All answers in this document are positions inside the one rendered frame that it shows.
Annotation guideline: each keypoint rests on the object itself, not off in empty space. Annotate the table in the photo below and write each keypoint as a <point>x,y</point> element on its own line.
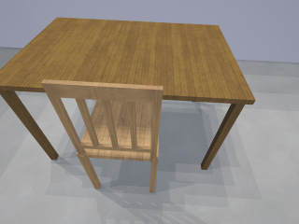
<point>192,62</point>

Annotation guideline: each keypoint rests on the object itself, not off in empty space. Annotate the chair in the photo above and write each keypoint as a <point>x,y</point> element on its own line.
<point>124,124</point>

